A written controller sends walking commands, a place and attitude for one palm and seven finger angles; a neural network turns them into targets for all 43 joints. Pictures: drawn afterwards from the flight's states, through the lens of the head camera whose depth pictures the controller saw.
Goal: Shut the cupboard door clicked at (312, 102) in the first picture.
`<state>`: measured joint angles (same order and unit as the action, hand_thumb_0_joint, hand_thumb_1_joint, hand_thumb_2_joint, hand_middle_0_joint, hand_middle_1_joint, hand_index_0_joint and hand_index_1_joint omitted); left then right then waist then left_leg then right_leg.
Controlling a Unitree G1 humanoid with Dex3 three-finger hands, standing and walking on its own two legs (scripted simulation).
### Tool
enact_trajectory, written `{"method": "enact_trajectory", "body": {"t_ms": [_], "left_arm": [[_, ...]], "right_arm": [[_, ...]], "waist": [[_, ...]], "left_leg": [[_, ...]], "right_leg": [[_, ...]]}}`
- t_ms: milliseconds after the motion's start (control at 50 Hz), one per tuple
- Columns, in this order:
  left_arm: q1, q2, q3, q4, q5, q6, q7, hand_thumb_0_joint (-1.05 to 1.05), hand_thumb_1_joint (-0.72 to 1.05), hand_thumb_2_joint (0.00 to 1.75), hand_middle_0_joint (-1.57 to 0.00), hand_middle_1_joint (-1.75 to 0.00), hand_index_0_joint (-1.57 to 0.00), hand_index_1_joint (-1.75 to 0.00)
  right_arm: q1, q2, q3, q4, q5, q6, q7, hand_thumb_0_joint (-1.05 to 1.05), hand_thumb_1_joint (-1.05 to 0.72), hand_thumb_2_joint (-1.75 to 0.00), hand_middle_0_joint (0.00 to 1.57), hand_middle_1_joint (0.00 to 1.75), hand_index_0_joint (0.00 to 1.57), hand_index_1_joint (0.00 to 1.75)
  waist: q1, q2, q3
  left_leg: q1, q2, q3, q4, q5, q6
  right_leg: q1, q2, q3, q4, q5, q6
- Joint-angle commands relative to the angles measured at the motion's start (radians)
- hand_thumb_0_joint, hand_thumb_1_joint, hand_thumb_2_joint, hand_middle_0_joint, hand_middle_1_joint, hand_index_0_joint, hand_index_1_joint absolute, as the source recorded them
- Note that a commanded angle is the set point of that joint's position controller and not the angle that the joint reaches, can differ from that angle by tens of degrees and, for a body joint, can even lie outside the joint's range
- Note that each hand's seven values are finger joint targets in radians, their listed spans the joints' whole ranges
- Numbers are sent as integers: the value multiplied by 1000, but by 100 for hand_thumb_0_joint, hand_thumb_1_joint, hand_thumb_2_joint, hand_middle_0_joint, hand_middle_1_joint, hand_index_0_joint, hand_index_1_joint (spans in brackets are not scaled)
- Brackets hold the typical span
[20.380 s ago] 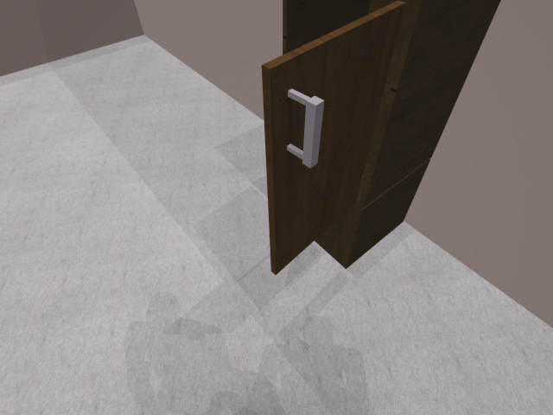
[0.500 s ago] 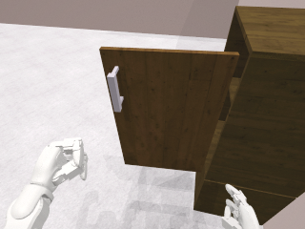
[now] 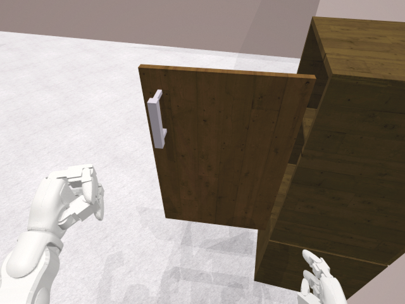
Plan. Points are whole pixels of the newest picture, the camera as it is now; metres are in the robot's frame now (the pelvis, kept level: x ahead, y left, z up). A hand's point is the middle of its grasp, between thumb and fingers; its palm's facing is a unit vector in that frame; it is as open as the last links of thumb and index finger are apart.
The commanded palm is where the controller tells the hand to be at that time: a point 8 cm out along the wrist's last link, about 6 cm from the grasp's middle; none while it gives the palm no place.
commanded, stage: bring the fist close to the handle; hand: left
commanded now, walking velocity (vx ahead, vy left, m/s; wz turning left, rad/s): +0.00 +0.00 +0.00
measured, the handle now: (159, 119) +0.48 +0.16 +0.14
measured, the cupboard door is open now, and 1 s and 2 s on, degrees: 95 95 92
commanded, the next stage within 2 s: push the door shut along its arc in 1.48 s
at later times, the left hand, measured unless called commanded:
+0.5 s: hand (140, 183) +0.29 +0.15 +0.13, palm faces -0.06 -1.00 -0.05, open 3.1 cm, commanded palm +0.27 +0.20 +0.15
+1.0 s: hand (155, 147) +0.37 +0.14 +0.15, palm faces +0.00 -1.00 -0.04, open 3.1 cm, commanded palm +0.35 +0.18 +0.15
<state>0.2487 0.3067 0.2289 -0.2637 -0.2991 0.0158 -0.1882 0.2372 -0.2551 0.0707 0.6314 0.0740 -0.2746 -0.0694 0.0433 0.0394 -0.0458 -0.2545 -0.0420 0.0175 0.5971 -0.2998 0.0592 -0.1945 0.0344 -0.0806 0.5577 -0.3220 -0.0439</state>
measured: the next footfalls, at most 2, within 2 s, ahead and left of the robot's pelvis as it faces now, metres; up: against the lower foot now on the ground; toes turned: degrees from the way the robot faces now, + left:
none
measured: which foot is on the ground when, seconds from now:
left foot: down 0.00-1.00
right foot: down 0.00-1.00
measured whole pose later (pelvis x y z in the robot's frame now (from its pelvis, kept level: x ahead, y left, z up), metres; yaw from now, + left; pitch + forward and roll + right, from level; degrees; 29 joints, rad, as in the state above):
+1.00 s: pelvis +0.02 -0.02 +0.00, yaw -2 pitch +0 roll +0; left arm -0.22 0.26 0.15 0.17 -0.22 0.06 -0.09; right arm 0.21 -0.26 0.06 0.65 0.07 -0.15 -0.05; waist 0.00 0.02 -0.05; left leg -0.25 -0.03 0.04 0.55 -0.31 0.04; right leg -0.22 0.04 -0.06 0.55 -0.34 -0.06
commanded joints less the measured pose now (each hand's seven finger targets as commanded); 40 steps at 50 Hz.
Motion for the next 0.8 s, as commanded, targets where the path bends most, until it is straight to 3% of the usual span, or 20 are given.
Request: {"method": "enact_trajectory", "body": {"t_ms": [0,20,100,120,160,200,220,300,380,400,420,440,460,500,520,580,660,700,720,780], "left_arm": [[-119,110,13,-73,-16,8,-49,0,90,90,-130,-150,-130,-150],[-119,95,-2,-82,-18,25,-62,0,90,90,-130,-150,-130,-150],[-228,188,77,-188,-19,16,-47,0,90,90,-130,-150,-130,-150],[-273,155,53,-236,-18,-6,-38,0,90,90,-130,-150,-130,-150],[-334,169,72,-246,-14,-51,-6,0,90,90,-130,-150,-130,-150],[-358,159,54,-227,0,-80,21,0,90,90,-130,-150,-130,-150],[-374,118,18,-186,7,-82,25,0,90,90,-130,-150,-130,-150],[-379,70,-62,-41,34,-31,20,0,90,90,-130,-150,-130,-150],[-379,80,-49,-1,37,39,15,0,90,90,-130,-150,-130,-150],[-370,111,-18,5,37,41,26,0,90,90,-130,-150,-130,-150],[-408,88,-29,-29,36,36,31,0,90,90,-130,-150,-130,-150],[-428,130,16,-40,36,29,44,0,90,90,-130,-150,-130,-150],[-462,119,14,-73,33,18,53,0,90,90,-130,-150,-130,-150],[-518,168,53,-88,42,-18,82,0,90,90,-130,-150,-130,-150],[-535,121,14,-95,45,-32,86,0,90,90,-130,-150,-130,-150],[-588,100,-20,-17,53,-43,90,0,90,90,-130,-150,-130,-150],[-593,75,-59,139,58,13,60,0,90,90,-130,-150,-130,-150],[-598,86,-53,165,59,36,54,0,90,90,-130,-150,-130,-150],[-643,39,-98,157,55,42,48,0,90,90,-130,-150,-130,-150],[-722,97,-31,126,48,25,62,0,90,90,-130,-150,-130,-150]], "right_arm": [[-138,-123,-53,-165,11,-54,-7,0,-90,-90,20,30,20,30],[-139,-120,-54,-175,13,-49,-8,0,-90,-90,20,30,20,30],[-159,-119,-51,-186,3,-48,-17,0,-90,-90,20,30,20,30],[-170,-107,-46,-192,-1,-53,-14,0,-90,-90,20,30,20,30],[-160,-103,-44,-174,-6,-64,-14,0,-90,-90,20,30,20,30],[-154,-101,-40,-152,-10,-66,-9,0,-90,-90,20,30,20,30],[-150,-96,-40,-146,-9,-67,-7,0,-90,-90,20,30,20,30],[-140,-111,-50,-136,3,-52,-6,0,-90,-90,20,30,20,30],[-146,-114,-52,-165,7,-20,-2,0,-90,-90,20,30,20,30],[-151,-117,-52,-165,4,-13,-1,0,-90,-90,20,30,20,30],[-160,-109,-52,-174,2,-9,1,0,-90,-90,20,30,20,30],[-162,-109,-52,-176,0,-5,2,0,-90,-90,20,30,20,30],[-171,-103,-49,-182,-3,-3,5,0,-90,-90,20,30,20,30],[-170,-103,-47,-169,-10,1,7,0,-90,-90,20,30,20,30],[-169,-94,-46,-170,-10,1,11,0,-90,-90,20,30,20,30],[-155,-98,-46,-149,-6,6,16,0,-90,-90,20,30,20,30],[-140,-115,-54,-140,6,32,12,0,-90,-90,20,30,20,30],[-140,-123,-59,-147,8,45,10,0,-90,-90,20,30,20,30],[-148,-116,-57,-154,11,50,10,0,-90,-90,20,30,20,30],[-148,-119,-61,-160,4,54,8,0,-90,-90,20,30,20,30]], "waist": [[-16,-24,9],[-20,-56,-7],[-12,-54,-86],[-15,-28,-111],[-21,1,-130],[-26,45,-99],[-33,46,-76],[-38,12,-32],[-20,-59,-96],[-12,-82,-102],[-15,-77,-140],[-8,-72,-158],[-9,-53,-185],[-9,-43,-192],[-17,-11,-193],[-36,19,-150],[-49,-24,-98],[-42,-59,-118],[-52,-49,-130],[-43,-79,-217]], "left_leg": [[38,55,-83,-121,70,-23],[41,50,-75,-117,76,-17],[75,50,-76,-102,135,-13],[93,48,-76,-108,145,-13],[123,52,-82,-106,168,-17],[122,55,-87,-110,145,-23],[120,57,-89,-118,129,-25],[98,58,-89,-128,88,-25],[94,50,-72,-123,148,-22],[86,51,-71,-120,162,-21],[106,47,-60,-113,190,-17],[112,48,-57,-109,220,-20],[128,46,-52,-105,245,-20],[132,51,-50,-100,273,-23],[148,51,-45,-99,292,-24],[149,52,-49,-97,279,-29],[114,45,-42,-95,236,-23],[106,45,-41,-90,233,-20],[115,40,-38,-90,226,-17],[141,36,-38,-81,282,-14]], "right_leg": [[-100,-36,57,-132,79,28],[-97,-37,58,-135,84,35],[-70,-38,57,-116,128,36],[-68,-35,48,-107,132,34],[-79,-31,39,-92,146,30],[-101,-31,41,-93,118,26],[-115,-30,36,-93,107,24],[-123,-35,50,-110,93,25],[-68,-40,49,-105,158,28],[-54,-41,52,-106,168,29],[-45,-43,56,-102,205,32],[-28,-42,55,-93,238,30],[-20,-42,53,-85,264,31],[-11,-42,54,-79,283,29],[-21,-39,52,-74,298,27],[-50,-36,53,-77,292,24],[-65,-41,69,-100,292,32],[-51,-45,72,-103,294,37],[-58,-45,75,-104,293,40],[-12,-48,77,-87,374,41]]}}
